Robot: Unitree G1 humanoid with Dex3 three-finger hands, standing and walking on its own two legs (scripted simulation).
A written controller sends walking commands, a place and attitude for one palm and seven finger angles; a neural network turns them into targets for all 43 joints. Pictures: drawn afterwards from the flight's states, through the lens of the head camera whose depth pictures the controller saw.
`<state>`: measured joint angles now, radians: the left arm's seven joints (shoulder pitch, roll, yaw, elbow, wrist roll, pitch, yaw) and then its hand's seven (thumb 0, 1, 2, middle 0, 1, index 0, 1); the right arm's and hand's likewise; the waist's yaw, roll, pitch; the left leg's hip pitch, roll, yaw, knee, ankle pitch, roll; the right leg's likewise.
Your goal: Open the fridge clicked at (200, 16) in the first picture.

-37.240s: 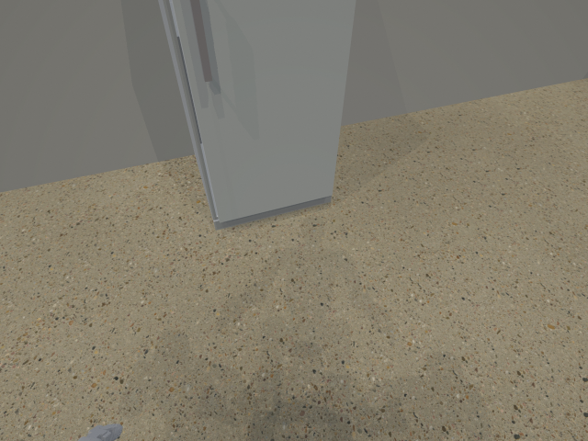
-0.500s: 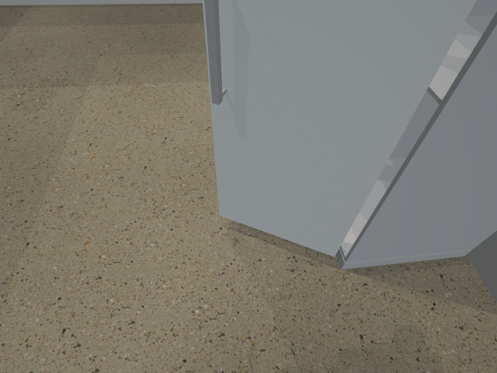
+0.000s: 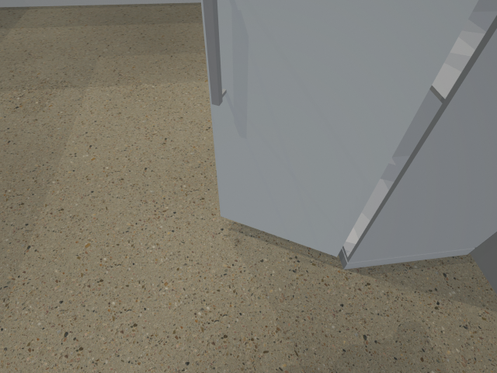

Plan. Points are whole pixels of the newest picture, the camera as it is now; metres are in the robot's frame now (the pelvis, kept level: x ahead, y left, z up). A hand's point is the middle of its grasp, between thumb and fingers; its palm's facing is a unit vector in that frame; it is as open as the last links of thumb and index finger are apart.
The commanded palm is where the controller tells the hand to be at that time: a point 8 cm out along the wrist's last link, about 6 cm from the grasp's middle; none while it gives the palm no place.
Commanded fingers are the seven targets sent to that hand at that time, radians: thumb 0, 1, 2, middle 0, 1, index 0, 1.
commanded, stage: stand and wait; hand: left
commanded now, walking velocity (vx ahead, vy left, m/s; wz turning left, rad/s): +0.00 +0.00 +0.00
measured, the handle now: (216, 40) +0.79 +0.12 +0.14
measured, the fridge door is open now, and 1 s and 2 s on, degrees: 61 61 61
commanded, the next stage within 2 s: none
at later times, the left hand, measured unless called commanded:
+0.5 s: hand out of the picture +0.02 +0.17 -0.18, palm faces -0.03 -0.98 -0.20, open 7.4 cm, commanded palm none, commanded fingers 0.00 0.90 0.90 -0.20 -0.30 -0.20 -0.30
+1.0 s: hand out of the picture +0.02 +0.17 -0.18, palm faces -0.03 -0.98 -0.20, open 7.4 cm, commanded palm none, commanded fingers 0.00 0.90 0.90 -0.20 -0.30 -0.20 -0.30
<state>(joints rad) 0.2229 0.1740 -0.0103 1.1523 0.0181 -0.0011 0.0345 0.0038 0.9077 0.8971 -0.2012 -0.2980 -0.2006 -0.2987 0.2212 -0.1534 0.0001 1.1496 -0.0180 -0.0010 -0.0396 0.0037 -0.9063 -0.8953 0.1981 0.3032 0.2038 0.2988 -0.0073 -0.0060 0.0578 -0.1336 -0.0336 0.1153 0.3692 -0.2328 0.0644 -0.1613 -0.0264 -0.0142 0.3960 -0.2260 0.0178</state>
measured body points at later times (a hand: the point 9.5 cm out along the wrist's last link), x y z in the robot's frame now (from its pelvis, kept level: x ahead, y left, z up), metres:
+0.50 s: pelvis +0.00 -0.01 +0.00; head +0.02 +0.00 +0.45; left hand +0.02 +0.22 -0.16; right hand +0.00 -0.23 -0.16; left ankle -0.02 +0.07 -0.74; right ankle -0.01 -0.13 -0.74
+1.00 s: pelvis +0.00 -0.01 +0.00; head +0.02 -0.01 +0.45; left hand +0.02 +0.22 -0.16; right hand +0.00 -0.24 -0.16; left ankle -0.02 +0.07 -0.74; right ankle -0.01 -0.13 -0.74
